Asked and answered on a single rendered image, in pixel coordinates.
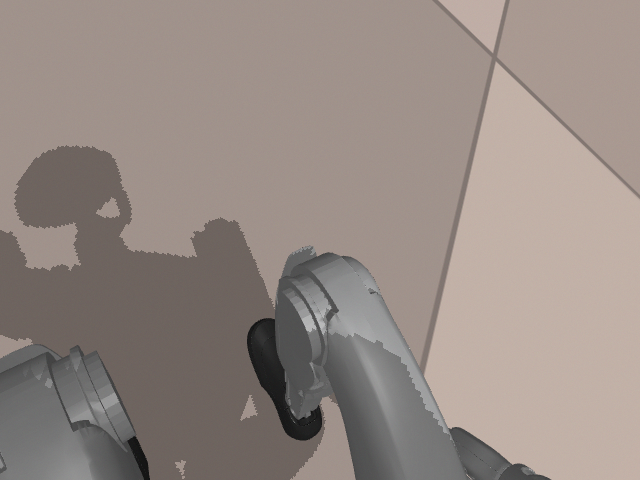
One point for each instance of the right robot foot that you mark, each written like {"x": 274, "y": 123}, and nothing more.
{"x": 261, "y": 343}

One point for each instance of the left robot foot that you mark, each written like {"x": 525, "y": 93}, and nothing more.
{"x": 139, "y": 456}

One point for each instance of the right robot hand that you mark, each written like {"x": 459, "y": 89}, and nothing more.
{"x": 480, "y": 461}

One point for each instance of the right robot arm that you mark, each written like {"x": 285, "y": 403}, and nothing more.
{"x": 521, "y": 472}

